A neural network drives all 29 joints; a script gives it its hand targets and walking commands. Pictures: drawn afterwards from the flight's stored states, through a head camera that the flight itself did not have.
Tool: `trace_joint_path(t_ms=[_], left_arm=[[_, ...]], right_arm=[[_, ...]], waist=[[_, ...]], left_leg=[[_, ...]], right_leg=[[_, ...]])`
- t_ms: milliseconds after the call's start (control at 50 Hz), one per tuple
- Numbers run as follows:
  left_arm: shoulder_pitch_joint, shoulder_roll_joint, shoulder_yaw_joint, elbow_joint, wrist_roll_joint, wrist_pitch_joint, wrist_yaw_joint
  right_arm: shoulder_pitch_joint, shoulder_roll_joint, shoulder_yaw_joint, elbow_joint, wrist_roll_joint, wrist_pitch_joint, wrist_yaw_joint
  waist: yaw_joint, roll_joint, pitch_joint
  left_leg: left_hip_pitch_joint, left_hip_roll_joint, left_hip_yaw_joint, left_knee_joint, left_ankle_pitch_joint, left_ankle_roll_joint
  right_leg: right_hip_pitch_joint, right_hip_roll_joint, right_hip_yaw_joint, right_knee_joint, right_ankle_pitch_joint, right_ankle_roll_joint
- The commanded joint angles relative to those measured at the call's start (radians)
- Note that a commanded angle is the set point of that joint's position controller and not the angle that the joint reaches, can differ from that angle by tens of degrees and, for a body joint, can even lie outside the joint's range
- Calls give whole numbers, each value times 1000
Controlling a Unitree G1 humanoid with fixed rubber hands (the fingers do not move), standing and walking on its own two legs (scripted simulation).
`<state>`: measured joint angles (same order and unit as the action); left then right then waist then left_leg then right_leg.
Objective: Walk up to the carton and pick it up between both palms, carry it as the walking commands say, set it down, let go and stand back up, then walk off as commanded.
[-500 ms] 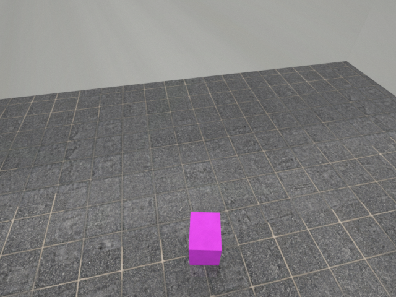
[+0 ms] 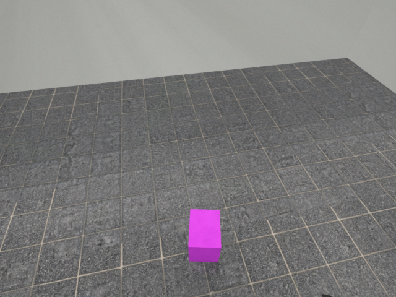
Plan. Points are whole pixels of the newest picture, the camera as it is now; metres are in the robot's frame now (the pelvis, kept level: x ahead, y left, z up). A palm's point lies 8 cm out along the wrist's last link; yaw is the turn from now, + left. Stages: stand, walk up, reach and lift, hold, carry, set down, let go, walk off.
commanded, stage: walk off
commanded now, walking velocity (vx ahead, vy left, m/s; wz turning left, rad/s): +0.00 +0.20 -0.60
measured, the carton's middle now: (204, 235) +0.51 -0.04 -0.68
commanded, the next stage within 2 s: none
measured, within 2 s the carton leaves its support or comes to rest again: neither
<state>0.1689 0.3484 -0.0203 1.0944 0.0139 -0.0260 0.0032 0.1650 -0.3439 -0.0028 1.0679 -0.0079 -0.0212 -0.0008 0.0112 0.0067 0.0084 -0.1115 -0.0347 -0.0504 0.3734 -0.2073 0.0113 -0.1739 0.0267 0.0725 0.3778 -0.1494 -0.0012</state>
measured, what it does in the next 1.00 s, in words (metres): steps to the left, turning right: right foot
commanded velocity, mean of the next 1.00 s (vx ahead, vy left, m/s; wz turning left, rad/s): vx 0.00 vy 0.20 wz -0.60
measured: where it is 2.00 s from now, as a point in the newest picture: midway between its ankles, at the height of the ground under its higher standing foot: outside the picture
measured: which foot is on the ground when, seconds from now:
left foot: down 0.00-0.76, up 0.78-1.00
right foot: down 0.00-0.36, up 0.38-0.72, down 0.74-1.00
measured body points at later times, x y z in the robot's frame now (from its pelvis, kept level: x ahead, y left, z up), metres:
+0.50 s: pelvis +0.00 +0.10 -0.01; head +0.02 +0.11 +0.44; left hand +0.10 +0.37 -0.16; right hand -0.05 -0.18 -0.14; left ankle -0.02 +0.17 -0.75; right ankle -0.03 -0.03 -0.67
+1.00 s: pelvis +0.02 +0.21 -0.01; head +0.03 +0.16 +0.44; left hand +0.17 +0.42 -0.14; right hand -0.05 -0.06 -0.16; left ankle +0.14 +0.38 -0.67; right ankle -0.05 +0.07 -0.75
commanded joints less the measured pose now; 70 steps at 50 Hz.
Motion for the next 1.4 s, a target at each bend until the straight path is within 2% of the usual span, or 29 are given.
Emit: trace_joint_path(t_ms=[0,80,160,220,260,300,340,380,440,580,640,680,700,720,740,760,820,840,880,960,1060,1080,1100,1120,1140,1160,1200,1260,1380], left_arm=[[-37,183,28,-56,4,-7,6],[-41,170,19,-86,17,28,0],[10,233,52,-93,28,48,13],[-7,224,74,-116,34,55,25],[-14,211,84,-125,31,62,27],[-29,159,79,-138,25,66,24],[-44,54,64,-172,17,51,36],[18,80,78,-142,27,60,49],[81,34,75,-120,25,73,32],[53,-29,50,-155,18,83,28],[85,-46,40,-153,12,81,40],[159,-31,50,-139,14,76,50],[256,-10,62,-122,18,68,54],[325,89,93,-110,33,63,64],[330,157,107,-108,31,74,70],[318,147,111,-105,29,78,79],[115,58,92,-172,33,75,80],[33,89,95,-203,30,76,74],[25,102,112,-208,30,65,60],[133,100,128,-174,38,59,47],[79,164,162,-208,50,83,40],[48,143,154,-225,49,84,41],[58,79,142,-234,46,80,42],[85,-49,110,-263,45,73,44],[76,-68,110,-268,45,72,60],[85,-30,119,-263,45,77,62],[60,3,122,-264,36,85,38],[186,25,141,-199,32,95,16],[29,-48,97,-257,25,87,5]], right_arm=[[-26,-182,-35,-41,6,-5,-15],[65,-109,-27,-1,7,57,-34],[75,-142,-53,-24,-3,68,-40],[111,-124,-59,-33,-4,66,-34],[135,-101,-59,-39,1,64,-33],[171,-118,-68,-44,-10,62,-33],[132,-200,-76,-79,-17,73,-34],[6,-131,-62,-139,-42,73,-28],[5,-43,-29,-147,-29,67,-40],[135,-28,-26,-111,-37,67,-63],[147,-37,-29,-104,-41,74,-72],[126,-51,-34,-114,-35,74,-73],[96,-67,-42,-122,-27,71,-71],[68,-38,-39,-156,-16,64,-63],[69,-11,-40,-187,-30,67,-61],[28,-24,-46,-195,-42,82,-63],[-22,-25,-69,-205,-44,87,-35],[31,-12,-72,-189,-33,87,-26],[46,40,-63,-199,-34,93,-17],[4,92,-61,-242,-20,96,-1],[77,58,-75,-260,-12,83,2],[166,27,-88,-236,-9,75,-4],[249,-36,-104,-214,-17,60,-8],[295,-146,-121,-209,-32,55,-9],[183,-145,-111,-256,-34,61,-8],[84,-99,-99,-279,-44,62,-5],[12,-38,-79,-303,-29,59,-1],[-27,2,-60,-302,-29,51,-14],[135,48,-45,-246,-31,43,-47]], waist=[[3,-9,23],[-6,-92,34],[15,-204,-2],[-1,-204,-39],[-12,-201,-45],[-42,-125,-40],[-47,240,-53],[-7,159,-72],[34,33,28],[-36,154,-21],[-29,128,-41],[28,75,-44],[100,22,-59],[138,-258,-45],[106,-396,-17],[96,-269,25],[33,-155,108],[-15,-127,89],[-12,-163,39],[43,-248,25],[33,-357,2],[-24,-281,-13],[-69,-101,-59],[-77,312,-93],[-50,318,-65],[-20,286,-69],[-18,270,14],[46,228,-29],[-32,185,-11]], left_leg=[[-61,116,-96,-68,-22,31],[-40,63,-7,45,-89,-9],[-114,42,23,204,-173,-9],[-148,45,13,239,-179,5],[-109,29,27,173,-157,5],[70,58,2,-31,-163,23],[113,358,-266,-161,-77,137],[-54,361,-156,-157,22,194],[-107,244,29,-90,223,131],[91,269,112,47,491,153],[76,297,144,130,627,166],[-39,292,186,233,645,124],[-155,268,231,347,588,75],[-421,168,255,576,188,-9],[-628,46,139,747,-435,-50],[-601,115,13,868,-441,-36],[-539,127,-14,878,-217,-61],[-484,106,26,826,-150,-76],[-402,77,89,757,-75,-96],[-366,53,114,556,-112,-123],[-158,38,109,233,-197,-125],[-19,72,74,101,-111,-102],[123,153,7,0,-103,-70],[170,436,-267,-111,-78,-4],[8,473,-266,-96,-29,68],[-93,409,-170,-122,-29,111],[-177,279,-104,-142,-51,81],[-27,256,67,-28,231,86],[65,298,85,17,363,166]], right_leg=[[-16,-126,131,-81,-5,-35],[-128,-212,272,-132,-52,-35],[-111,-302,440,-157,-25,-100],[-102,-326,469,-110,40,-134],[-141,-290,421,-86,15,-106],[-300,-172,279,-19,-83,0],[-513,33,-46,438,-391,63],[-433,-38,-87,745,-401,54],[-416,-84,-80,832,-324,37],[-364,-87,-186,546,-301,19],[-267,-85,-221,439,-334,-12],[-124,-91,-209,328,-270,-43],[19,-131,-146,165,-102,-64],[188,-350,175,-3,142,-124],[205,-580,536,-34,521,-253],[75,-615,527,-33,448,-316],[-138,-420,328,-108,-16,-198],[-175,-350,197,-93,-35,-152],[-188,-281,98,-28,-6,-123],[-165,-245,117,-17,-46,-109],[-233,-260,224,-22,-149,-62],[-302,-241,229,65,-158,-35],[-397,-168,159,224,-227,9],[-561,-3,-10,521,-518,65],[-574,-26,5,682,-592,67],[-490,-43,-22,802,-509,44],[-480,-51,-28,881,-387,21],[-501,-45,-82,908,-298,38],[-408,-59,-175,577,-317,11]])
